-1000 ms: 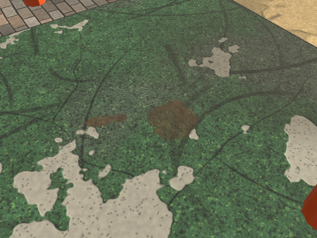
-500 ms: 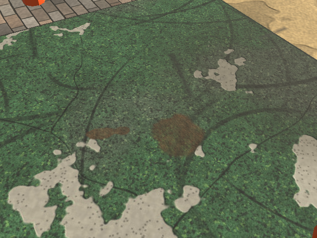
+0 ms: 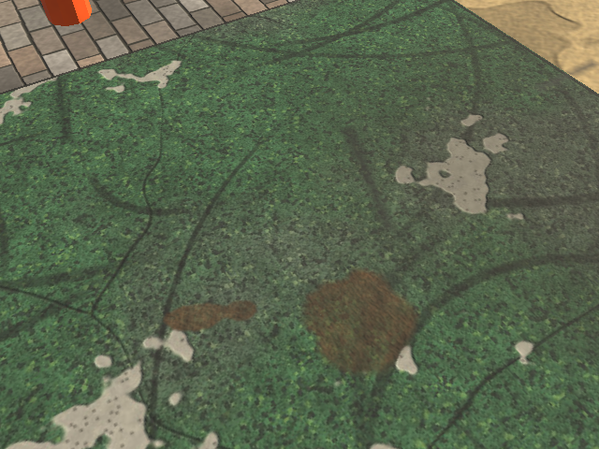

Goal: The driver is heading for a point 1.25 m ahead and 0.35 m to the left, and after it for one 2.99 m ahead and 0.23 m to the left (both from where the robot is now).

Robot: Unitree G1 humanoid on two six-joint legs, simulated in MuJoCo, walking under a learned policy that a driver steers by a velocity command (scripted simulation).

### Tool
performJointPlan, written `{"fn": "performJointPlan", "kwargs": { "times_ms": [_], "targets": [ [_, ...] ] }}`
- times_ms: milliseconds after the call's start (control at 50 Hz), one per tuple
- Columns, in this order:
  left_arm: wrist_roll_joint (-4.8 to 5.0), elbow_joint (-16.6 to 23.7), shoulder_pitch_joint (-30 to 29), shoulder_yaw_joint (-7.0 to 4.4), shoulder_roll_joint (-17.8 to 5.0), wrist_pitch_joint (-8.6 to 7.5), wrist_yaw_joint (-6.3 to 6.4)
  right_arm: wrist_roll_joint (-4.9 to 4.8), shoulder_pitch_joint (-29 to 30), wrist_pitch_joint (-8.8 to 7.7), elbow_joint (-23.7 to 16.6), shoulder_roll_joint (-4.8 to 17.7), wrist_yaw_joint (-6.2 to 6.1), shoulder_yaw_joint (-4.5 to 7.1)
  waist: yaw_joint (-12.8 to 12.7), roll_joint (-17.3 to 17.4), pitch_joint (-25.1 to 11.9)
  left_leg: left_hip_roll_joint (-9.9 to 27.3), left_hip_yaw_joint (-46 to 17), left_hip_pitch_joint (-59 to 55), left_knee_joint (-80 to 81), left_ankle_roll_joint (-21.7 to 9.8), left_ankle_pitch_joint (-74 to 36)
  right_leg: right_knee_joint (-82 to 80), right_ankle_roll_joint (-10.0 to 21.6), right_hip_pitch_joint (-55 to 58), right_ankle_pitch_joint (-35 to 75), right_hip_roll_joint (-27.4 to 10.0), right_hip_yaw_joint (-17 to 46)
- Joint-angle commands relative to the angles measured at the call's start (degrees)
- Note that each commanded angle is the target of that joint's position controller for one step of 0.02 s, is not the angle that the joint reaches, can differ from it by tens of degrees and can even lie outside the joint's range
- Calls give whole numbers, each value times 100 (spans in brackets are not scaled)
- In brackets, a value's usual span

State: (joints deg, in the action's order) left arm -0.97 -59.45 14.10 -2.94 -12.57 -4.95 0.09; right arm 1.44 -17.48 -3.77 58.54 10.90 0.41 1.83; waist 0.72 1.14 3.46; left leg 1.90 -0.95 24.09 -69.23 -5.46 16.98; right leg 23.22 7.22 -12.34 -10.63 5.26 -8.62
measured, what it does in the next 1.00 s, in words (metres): walks ahead, turning left: left foot, then right foot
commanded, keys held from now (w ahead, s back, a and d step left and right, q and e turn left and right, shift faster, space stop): w+q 0.84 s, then w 0.16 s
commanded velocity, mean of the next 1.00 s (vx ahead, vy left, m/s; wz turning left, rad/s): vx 0.50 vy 0.00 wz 0.48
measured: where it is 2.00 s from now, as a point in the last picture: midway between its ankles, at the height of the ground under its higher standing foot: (176, 275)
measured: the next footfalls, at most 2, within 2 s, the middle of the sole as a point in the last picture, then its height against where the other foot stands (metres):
left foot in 0.38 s outside the picture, level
right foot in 0.90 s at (281, 351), level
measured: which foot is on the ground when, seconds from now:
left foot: up 0.00-0.36, down 0.38-0.90, up 0.92-1.00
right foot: down 0.00-0.38, up 0.40-0.88, down 0.90-1.00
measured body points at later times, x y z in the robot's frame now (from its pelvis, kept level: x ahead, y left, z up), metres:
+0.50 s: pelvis +0.28 +0.06 -0.01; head +0.31 +0.06 +0.44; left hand +0.27 +0.31 -0.15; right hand +0.43 -0.18 -0.15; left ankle +0.31 +0.09 -0.74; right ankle +0.21 -0.08 -0.63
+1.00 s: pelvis +0.57 +0.10 -0.01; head +0.60 +0.11 +0.44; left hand +0.60 +0.40 -0.11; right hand +0.72 -0.15 -0.14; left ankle +0.38 +0.12 -0.65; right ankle +0.68 +0.05 -0.74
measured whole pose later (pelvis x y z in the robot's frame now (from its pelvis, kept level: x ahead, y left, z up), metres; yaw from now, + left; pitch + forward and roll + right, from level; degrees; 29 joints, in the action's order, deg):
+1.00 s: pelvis +0.57 +0.10 -0.01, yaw +31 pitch +1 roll +0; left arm -2.2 -43.5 6.6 -1.8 -14.2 -4.1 -0.1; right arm 0.9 -21.5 -3.1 50.9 16.5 0.1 4.2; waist 3.1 1.4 2.7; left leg -5.8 -6.0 15.5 -63.9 -4.8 22.8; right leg 31.3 2.5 -22.4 -10.1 1.6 -2.0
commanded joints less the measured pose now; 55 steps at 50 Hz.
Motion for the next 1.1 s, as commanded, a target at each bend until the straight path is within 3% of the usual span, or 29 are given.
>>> {"fn": "performJointPlan", "kwargs": {
  "times_ms": [20,100,160,240,280,320,340,360,380,400,420,440,460,500,540,600,680,780,820,840,880,900,920,940,960,980,1000,1040,1100],
  "targets": [
    [13,32,480,7,-255,-224,37,53,-572,178,-117,147,81,70,199,-231,129,350,-185,553,166,78,-346,-1640,437,23,748,-1785,1422],
    [3,24,822,23,-339,-243,55,4,485,235,-550,240,155,85,35,-335,310,394,53,1330,988,158,-1265,-1731,113,316,1572,-1562,643],
    [24,17,1016,65,-322,-239,87,-42,1162,185,-801,141,192,18,-119,-380,330,258,416,1214,2137,190,-1816,-1594,-81,548,2405,-1431,161],
    [13,-102,1485,70,-436,-184,186,-17,1818,168,-1086,129,202,-32,-338,-431,315,12,900,1141,3147,32,-1785,-1291,-129,1454,3440,-1661,-120],
    [-2,-103,1482,51,-548,-142,246,11,1679,161,-1098,233,182,15,-203,-533,132,-261,1079,809,3326,-161,-1326,-749,-178,1878,4877,-1780,-293],
    [-28,-53,1337,-3,-711,-76,318,36,1071,165,-945,396,143,106,124,-740,-204,-581,1187,175,3330,-427,-698,224,-199,2077,6167,-1911,-428],
    [-52,12,1237,-37,-798,-26,313,44,548,154,-791,534,133,181,354,-805,-487,-700,1136,-357,3480,-590,-476,1037,-163,2019,6186,-1968,-433],
    [-50,99,1110,-65,-850,9,272,86,-130,122,-583,707,119,286,685,-740,-812,-769,964,-1246,3965,-778,-525,2181,-160,1623,5433,-1936,-476],
    [-16,294,932,-64,-802,-2,211,157,-796,118,-460,1138,60,456,1045,-255,-1207,16,-150,-2451,4329,-1127,-125,3950,-263,460,3552,-1711,-543],
    [77,719,1053,-13,-266,-58,75,85,-496,209,-629,1666,32,610,528,1337,-1587,1714,-3490,-4133,4818,-2123,-492,6255,-624,-2251,-1847,-271,-190],
    [11,917,456,-61,-670,-145,32,-53,-535,265,-622,1601,39,591,653,201,-1517,1723,-3815,-4017,5274,-2202,-424,6457,-522,-3023,-1571,-447,1041],
    [61,1076,124,-40,-614,-231,2,-72,-187,257,-638,1357,-4,526,468,-27,-826,1659,-3113,-3377,5453,-1964,-503,6041,-491,-3249,-1041,-773,1155],
    [74,1032,208,-49,-619,-263,13,-65,38,229,-637,1014,-10,447,166,-485,-306,1431,-2588,-2559,5613,-1652,-1144,5406,-510,-2944,-762,-975,1096],
    [-122,1041,323,-36,-490,-57,16,-98,291,110,-686,795,-65,354,-194,-494,-168,875,-1781,-1735,5666,-1322,-2129,4716,-684,-2250,-700,-1145,1112],
    [-205,1124,316,-29,-408,146,-27,-145,127,-15,-659,911,-59,356,-278,-309,-232,624,-1458,-1507,5661,-1258,-2794,4296,-843,-2075,-683,-1145,998],
    [-191,1445,-341,-15,-419,251,-69,-150,-223,-45,-645,1121,-46,402,-127,-33,-139,389,-1296,-1441,5714,-1069,-3024,3535,-1012,-2371,-69,-1143,823],
    [-146,1835,-1293,19,-463,269,-106,-137,-749,14,-658,1120,-40,403,261,210,-132,282,-1427,-1947,5571,-766,-3104,2509,-1036,-2741,708,-1001,798],
    [-83,2237,-2116,100,-515,186,-145,-56,-1117,54,-727,1209,-101,415,544,326,-95,429,-1779,-2651,5223,-760,-3375,1509,-900,-2785,822,-711,828],
    [-56,2306,-2013,94,-624,127,-139,-32,-987,47,-816,1300,-147,438,401,395,-109,524,-1942,-2662,5018,-639,-3535,1051,-775,-2285,696,-627,928],
    [-41,2240,-1677,68,-712,97,-120,-27,-768,37,-894,1371,-159,455,190,428,-176,503,-1930,-2454,4832,-508,-3792,792,-686,-1665,520,-536,933],
    [-46,1815,-290,-57,-982,3,-18,-54,-503,-38,-958,1455,-95,464,-436,205,-826,193,-1614,-2148,3499,-255,-4673,330,-430,180,526,-336,762],
    [-147,1690,551,-135,-1242,-65,71,-102,-534,-94,-1030,1214,-45,397,-782,-101,-1451,-118,-1388,-1462,2193,-146,-3584,265,-196,1483,68,-1100,1472],
    [-310,1711,960,-268,-1825,-38,108,-313,-1243,-99,-1176,570,-37,265,-521,-1426,-2327,-968,-762,155,287,95,130,38,488,3062,-303,-2820,4040],
    [-159,1656,738,-274,-1616,67,49,-146,-1426,-60,-1088,966,-62,297,-328,-1472,-2300,-903,-706,823,-419,52,1274,-626,784,2712,-944,-3012,5494],
    [-96,1734,222,-169,-1105,93,18,-40,-1143,-2,-999,1026,-61,307,-159,-700,-1219,-556,-721,1040,-580,67,762,-780,708,1771,-1521,-2789,4684],
    [-80,1744,-85,-79,-729,75,-16,17,-685,6,-1070,964,-13,270,-169,-206,-641,-364,-648,1005,-270,90,375,-896,571,1054,-1246,-2440,3827],
    [-103,1673,-146,-37,-628,50,-18,22,-483,26,-1136,885,29,260,-93,-326,-375,-226,-616,906,49,109,240,-1026,410,663,-658,-2144,3188],
    [-66,1462,46,-23,-637,-40,-30,103,-476,129,-1160,806,107,233,29,-665,-302,-149,-534,611,366,184,173,-1158,327,282,341,-1832,2469],
    [20,1256,361,-56,-738,-181,-86,118,-218,185,-1272,746,158,200,74,-655,-333,-92,-415,865,735,265,-56,-1318,464,382,1122,-1825,2033]
  ]
}}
